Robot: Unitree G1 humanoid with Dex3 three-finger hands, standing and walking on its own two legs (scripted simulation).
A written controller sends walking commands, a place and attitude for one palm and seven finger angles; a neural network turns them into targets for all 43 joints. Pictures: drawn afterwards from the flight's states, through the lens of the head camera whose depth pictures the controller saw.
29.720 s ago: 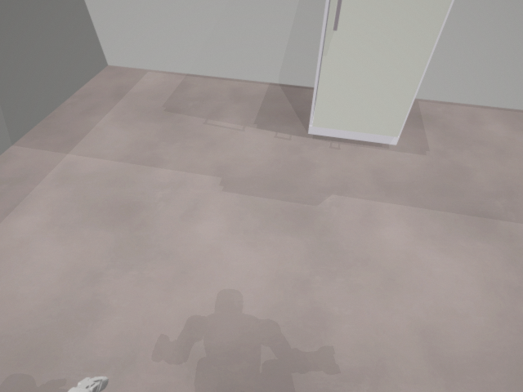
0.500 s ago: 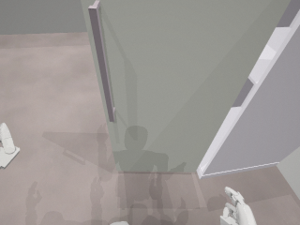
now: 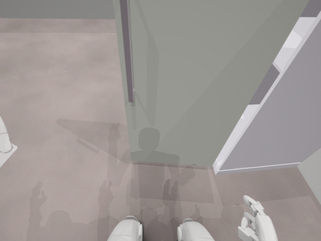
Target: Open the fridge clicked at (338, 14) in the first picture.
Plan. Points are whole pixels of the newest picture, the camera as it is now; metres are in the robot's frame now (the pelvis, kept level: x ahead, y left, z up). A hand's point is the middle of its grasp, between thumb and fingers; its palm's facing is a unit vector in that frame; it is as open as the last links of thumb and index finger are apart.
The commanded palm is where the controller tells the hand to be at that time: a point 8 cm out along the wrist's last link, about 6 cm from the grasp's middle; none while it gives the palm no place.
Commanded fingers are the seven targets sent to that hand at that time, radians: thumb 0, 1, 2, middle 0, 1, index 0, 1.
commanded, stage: step back with the hand held close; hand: left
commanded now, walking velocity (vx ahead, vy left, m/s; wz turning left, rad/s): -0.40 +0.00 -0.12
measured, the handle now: (129, 50) +0.61 +0.14 +0.14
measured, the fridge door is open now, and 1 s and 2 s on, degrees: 79 79 79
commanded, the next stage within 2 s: stop stepping back and stand still in 0.08 s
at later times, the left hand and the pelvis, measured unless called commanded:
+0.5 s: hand out of the picture +0.11 +0.26 +0.21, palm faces +0.37 -0.84 -0.40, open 7.4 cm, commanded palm +0.04 +0.30 +0.21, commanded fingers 0.00 0.90 0.90 -0.20 -0.30 -0.20 -0.30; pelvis -0.12 +0.02 +0.03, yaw -5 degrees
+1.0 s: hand out of the picture +0.11 +0.24 +0.20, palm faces +0.34 -0.82 -0.46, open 7.4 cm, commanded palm none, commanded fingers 0.00 0.90 0.90 -0.20 -0.30 -0.20 -0.30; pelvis -0.12 +0.01 +0.02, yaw -6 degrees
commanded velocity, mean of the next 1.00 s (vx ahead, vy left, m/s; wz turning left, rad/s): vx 0.06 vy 0.00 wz -0.03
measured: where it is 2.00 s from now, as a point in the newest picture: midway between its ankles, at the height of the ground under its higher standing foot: outside the picture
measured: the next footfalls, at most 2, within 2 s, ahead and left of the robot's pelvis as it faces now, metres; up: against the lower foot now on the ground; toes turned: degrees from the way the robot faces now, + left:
right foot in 0.14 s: -0.02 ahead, -0.13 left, +0.00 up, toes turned +1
left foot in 0.34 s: +0.00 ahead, +0.13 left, +0.00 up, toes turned -1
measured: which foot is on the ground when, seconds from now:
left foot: down 0.00-0.14, up 0.16-0.32, down 0.34-0.60, up 0.62-0.88, down 0.90-1.00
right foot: up 0.00-0.12, down 0.14-0.34, up 0.36-0.60, down 0.62-1.00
